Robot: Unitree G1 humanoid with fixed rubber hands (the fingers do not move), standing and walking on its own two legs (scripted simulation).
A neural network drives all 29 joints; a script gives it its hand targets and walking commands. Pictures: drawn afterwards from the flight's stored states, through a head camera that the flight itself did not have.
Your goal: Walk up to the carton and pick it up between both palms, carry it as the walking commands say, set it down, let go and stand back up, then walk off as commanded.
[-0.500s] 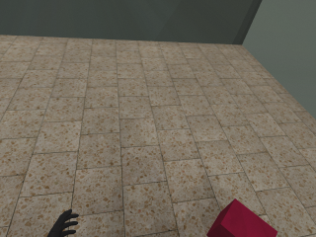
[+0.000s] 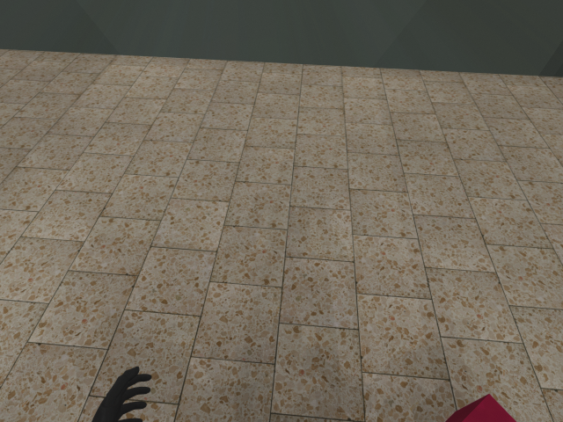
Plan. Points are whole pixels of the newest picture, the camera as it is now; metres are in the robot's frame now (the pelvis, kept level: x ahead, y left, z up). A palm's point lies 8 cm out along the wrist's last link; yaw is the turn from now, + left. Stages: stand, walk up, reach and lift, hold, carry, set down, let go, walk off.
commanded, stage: walk off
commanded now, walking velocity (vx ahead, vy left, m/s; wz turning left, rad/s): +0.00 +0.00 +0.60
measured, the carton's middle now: out of the picture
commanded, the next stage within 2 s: stand in 0.22 s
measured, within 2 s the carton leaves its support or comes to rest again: neither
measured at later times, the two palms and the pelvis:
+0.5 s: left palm out of the picture +0.11 +0.31 -0.09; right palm out of the picture +0.16 -0.21 -0.12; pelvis +0.03 +0.02 +0.00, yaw +13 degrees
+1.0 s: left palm out of the picture +0.03 +0.33 -0.11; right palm out of the picture +0.12 -0.18 -0.10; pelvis -0.02 +0.04 +0.00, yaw +17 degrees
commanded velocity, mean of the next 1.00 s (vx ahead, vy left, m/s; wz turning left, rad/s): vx -0.22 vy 0.00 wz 0.12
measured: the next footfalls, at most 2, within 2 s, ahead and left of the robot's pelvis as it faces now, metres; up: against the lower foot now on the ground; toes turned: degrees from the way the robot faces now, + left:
left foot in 0.12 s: +0.04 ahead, +0.16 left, +0.00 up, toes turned +1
right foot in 0.44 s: +0.11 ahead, -0.07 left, +0.00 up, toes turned +4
